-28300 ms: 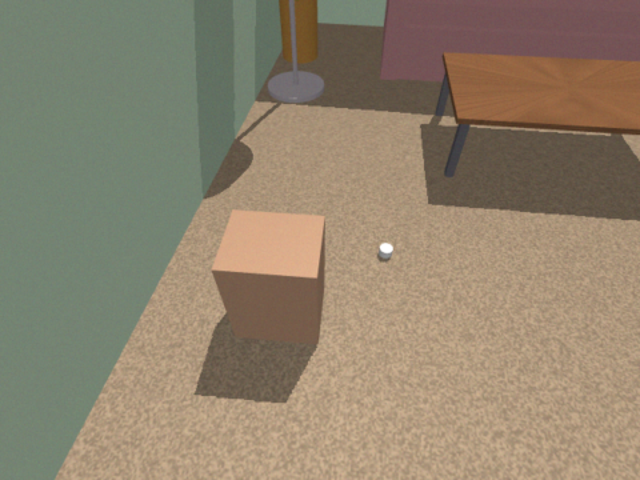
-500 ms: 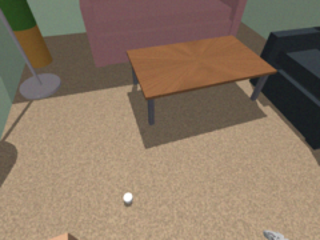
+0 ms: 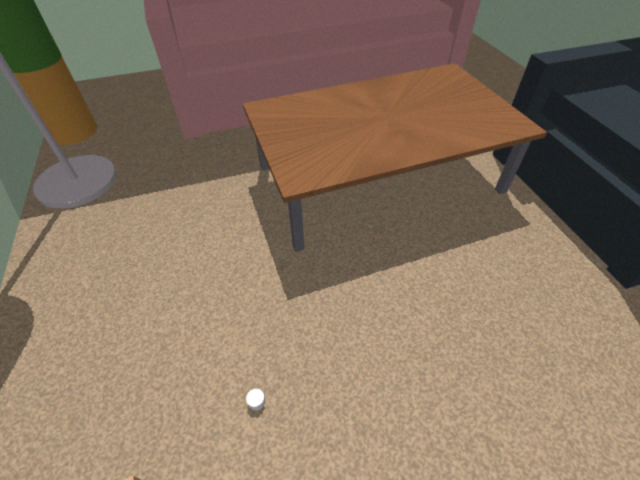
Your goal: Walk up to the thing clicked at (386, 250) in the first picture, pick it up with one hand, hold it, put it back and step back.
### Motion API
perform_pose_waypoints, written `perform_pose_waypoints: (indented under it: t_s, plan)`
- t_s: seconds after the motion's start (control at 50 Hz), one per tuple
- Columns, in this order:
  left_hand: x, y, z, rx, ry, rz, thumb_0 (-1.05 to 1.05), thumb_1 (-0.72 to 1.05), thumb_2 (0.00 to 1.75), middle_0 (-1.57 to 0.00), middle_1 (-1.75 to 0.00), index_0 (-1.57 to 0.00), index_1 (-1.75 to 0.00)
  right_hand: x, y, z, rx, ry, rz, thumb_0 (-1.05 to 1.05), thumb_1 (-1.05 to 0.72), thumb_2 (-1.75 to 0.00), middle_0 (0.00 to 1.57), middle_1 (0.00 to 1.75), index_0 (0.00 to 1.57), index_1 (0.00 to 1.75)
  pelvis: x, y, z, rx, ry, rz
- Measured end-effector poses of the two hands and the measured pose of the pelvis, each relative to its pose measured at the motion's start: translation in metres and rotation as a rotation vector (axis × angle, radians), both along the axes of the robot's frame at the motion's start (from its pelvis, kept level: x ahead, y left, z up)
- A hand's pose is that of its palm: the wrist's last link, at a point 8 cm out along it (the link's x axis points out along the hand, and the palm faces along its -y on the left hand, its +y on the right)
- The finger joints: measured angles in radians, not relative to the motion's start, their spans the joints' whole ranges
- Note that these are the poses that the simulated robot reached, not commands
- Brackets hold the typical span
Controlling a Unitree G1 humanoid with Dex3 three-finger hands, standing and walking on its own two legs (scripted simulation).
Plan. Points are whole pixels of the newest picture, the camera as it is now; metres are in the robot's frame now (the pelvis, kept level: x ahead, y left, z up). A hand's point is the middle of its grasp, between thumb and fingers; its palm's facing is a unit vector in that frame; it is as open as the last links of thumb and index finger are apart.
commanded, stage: stand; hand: left
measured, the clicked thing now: (255, 399) +0.48 +0.23 -0.76
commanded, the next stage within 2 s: none
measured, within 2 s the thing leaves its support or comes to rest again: neither
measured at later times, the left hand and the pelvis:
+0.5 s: hand out of the picture +0.10 +0.25 -0.16, palm faces -0.04 -0.94 -0.34, open 7.4 cm; pelvis +0.02 +0.00 +0.00, yaw +0 degrees
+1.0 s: hand out of the picture +0.10 +0.26 -0.16, palm faces -0.03 -0.94 -0.35, open 7.4 cm; pelvis +0.02 +0.00 +0.00, yaw +0 degrees
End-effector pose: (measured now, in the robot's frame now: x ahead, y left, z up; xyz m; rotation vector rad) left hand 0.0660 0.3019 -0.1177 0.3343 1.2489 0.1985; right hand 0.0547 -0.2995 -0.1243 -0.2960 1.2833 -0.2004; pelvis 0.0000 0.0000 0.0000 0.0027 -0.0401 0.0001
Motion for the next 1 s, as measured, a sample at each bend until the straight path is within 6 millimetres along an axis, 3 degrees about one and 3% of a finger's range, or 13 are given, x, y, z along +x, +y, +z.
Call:
perform_pose_waypoints:
  t_s: [0.32,0.64,1.0]
  plan:
    - [0.033,-0.007,0.0,-0.013,-0.04,-0.02,0.01,0.9,0.9,-0.21,-0.3,-0.2,-0.3,0.026,-0.001,0.005,-0.011,-0.038,0.007,0.0,-0.91,-0.89,0.2,0.3,0.2,0.3,0.013,-0.001,0.001,0.0,0.014,-0.004]
    - [0.03,-0.005,0.0,-0.007,-0.015,0.001,0.01,0.9,0.9,-0.21,-0.3,-0.2,-0.3,0.044,0.001,0.005,-0.009,-0.052,0.019,0.0,-0.91,-0.89,0.2,0.3,0.2,0.3,0.022,-0.001,0.001,-0.001,0.015,-0.005]
    - [0.027,-0.003,-0.001,-0.009,-0.014,-0.001,0.01,0.9,0.9,-0.21,-0.3,-0.2,-0.3,0.04,0.003,0.007,-0.014,-0.044,0.017,0.0,-0.91,-0.89,0.2,0.3,0.2,0.3,0.021,0.002,0.001,-0.004,0.012,-0.003]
